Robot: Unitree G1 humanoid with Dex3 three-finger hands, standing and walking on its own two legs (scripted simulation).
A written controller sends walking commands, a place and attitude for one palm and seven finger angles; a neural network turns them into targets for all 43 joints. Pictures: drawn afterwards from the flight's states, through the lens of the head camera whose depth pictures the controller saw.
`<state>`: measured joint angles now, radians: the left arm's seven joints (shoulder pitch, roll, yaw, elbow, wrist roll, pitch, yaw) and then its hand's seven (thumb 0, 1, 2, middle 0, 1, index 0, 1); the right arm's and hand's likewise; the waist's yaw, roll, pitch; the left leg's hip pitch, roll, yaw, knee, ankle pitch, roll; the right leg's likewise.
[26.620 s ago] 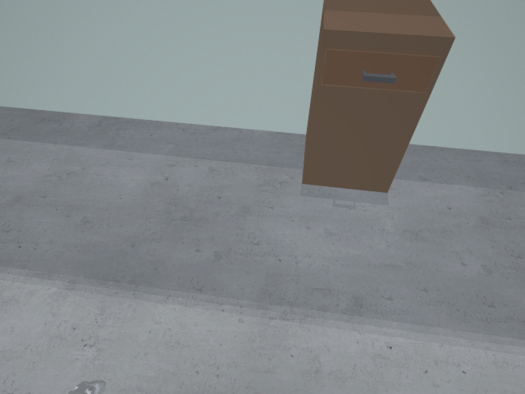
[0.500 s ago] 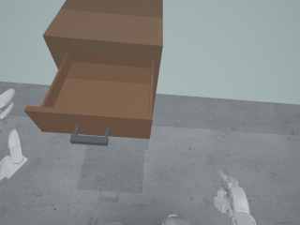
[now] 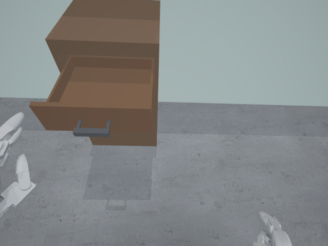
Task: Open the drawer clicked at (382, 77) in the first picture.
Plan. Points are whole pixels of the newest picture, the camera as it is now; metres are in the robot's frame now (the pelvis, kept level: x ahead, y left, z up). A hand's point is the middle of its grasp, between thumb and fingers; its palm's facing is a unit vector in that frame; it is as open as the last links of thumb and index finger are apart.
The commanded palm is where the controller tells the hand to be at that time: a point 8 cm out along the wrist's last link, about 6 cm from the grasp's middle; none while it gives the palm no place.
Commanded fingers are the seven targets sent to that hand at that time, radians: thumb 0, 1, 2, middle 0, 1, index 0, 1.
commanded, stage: stop stepping back and stand still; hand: left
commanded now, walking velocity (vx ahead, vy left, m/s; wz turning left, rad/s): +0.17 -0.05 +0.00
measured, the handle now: (93, 127) +0.51 +0.26 -0.11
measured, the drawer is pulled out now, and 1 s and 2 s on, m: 0.30 0.30 0.30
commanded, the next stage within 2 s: let the arm hang, fingers relaxed in 0.38 s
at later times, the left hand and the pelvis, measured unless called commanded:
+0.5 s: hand (26, 189) +0.19 +0.22 +0.16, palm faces +0.32 -0.83 -0.46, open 7.4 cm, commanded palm none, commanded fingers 0.00 0.90 0.90 -0.20 -0.30 -0.20 -0.30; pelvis -0.01 +0.00 +0.00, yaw -1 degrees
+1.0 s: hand out of the picture -0.04 +0.20 -0.17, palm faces +0.02 -0.97 -0.23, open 7.1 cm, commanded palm none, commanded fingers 0.00 0.90 0.90 -0.20 -0.30 -0.20 -0.30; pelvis -0.01 +0.00 +0.01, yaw -1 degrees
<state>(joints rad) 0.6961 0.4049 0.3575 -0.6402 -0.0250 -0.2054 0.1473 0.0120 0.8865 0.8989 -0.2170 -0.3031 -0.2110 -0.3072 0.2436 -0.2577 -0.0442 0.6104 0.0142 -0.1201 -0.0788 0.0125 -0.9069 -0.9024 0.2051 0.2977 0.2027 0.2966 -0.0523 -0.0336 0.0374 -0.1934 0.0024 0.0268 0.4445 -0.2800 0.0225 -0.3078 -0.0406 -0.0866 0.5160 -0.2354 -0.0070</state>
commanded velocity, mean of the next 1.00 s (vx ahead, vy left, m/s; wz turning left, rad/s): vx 0.04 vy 0.00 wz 0.00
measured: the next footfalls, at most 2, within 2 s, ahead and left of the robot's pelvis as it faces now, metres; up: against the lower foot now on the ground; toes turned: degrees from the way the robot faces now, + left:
none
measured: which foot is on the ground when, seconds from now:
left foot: down 0.00-1.00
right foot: down 0.00-1.00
